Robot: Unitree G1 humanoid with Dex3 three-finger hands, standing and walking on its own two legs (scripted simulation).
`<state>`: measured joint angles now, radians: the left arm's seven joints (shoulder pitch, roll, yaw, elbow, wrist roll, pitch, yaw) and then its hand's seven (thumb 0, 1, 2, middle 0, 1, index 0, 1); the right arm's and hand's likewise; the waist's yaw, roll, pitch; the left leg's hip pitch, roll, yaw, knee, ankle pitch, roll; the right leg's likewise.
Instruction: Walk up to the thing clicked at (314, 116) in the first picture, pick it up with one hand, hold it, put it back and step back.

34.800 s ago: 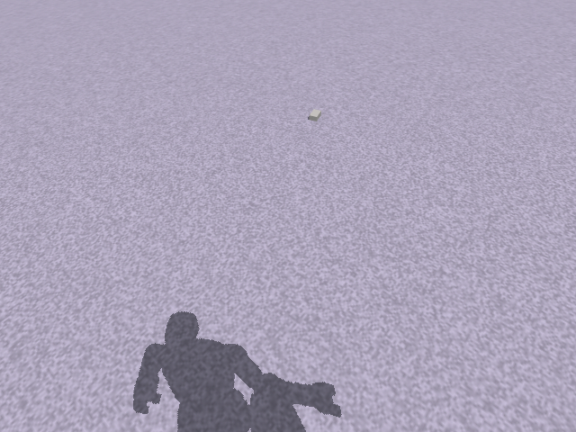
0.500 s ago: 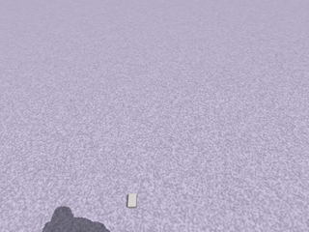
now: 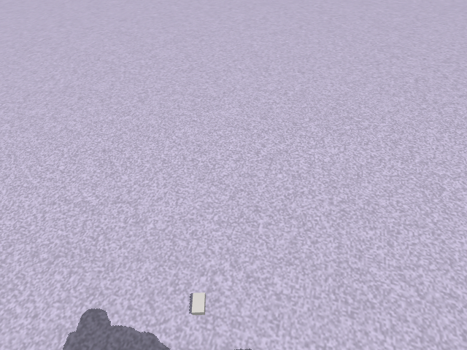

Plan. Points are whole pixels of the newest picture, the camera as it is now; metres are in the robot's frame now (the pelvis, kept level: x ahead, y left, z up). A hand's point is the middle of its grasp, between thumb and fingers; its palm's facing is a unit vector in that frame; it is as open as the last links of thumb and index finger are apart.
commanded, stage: stand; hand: left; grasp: from above
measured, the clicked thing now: (198, 303) +0.48 +0.20 -0.77
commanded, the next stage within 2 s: step back in 0.54 s
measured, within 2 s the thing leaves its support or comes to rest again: neither
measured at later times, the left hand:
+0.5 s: hand out of the picture +0.07 +0.24 -0.16, palm faces -0.01 -0.94 -0.34, open 7.4 cm
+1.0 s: hand out of the picture +0.09 +0.29 -0.18, palm faces -0.05 -0.93 -0.35, open 7.4 cm
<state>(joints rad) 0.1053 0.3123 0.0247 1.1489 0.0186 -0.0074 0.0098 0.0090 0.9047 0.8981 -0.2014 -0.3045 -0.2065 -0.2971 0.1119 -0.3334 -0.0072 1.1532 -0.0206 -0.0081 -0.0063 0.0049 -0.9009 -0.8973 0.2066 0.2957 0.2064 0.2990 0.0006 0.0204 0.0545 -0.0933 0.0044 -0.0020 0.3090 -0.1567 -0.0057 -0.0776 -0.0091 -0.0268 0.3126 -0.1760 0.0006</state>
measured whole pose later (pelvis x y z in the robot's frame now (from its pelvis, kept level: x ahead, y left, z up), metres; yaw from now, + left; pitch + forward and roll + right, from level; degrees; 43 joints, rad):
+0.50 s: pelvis +0.00 +0.00 +0.00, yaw +0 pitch -3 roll +0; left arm 0.12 0.32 0.02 1.14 0.02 -0.01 0.00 0.01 0.91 0.90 -0.20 -0.30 -0.21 -0.30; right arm 0.12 -0.34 0.00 1.15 -0.02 0.00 0.00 0.00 -0.90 -0.90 0.21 0.30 0.21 0.30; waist 0.00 0.01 0.05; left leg -0.10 0.01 0.00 0.30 -0.15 -0.01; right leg -0.08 0.00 -0.03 0.31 -0.17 -0.01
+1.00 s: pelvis -0.06 +0.04 -0.01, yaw -1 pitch -1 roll -2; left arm 0.02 0.39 0.07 0.91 0.01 0.06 0.03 0.01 0.91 0.90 -0.20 -0.30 -0.20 -0.30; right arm 0.14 -0.36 -0.04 0.96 -0.03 0.03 -0.01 0.00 -0.90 -0.90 0.21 0.30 0.21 0.30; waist -0.03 -0.04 0.20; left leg -0.27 -0.02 0.00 0.57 -0.28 0.06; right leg -0.46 0.11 0.15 1.06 -0.51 -0.03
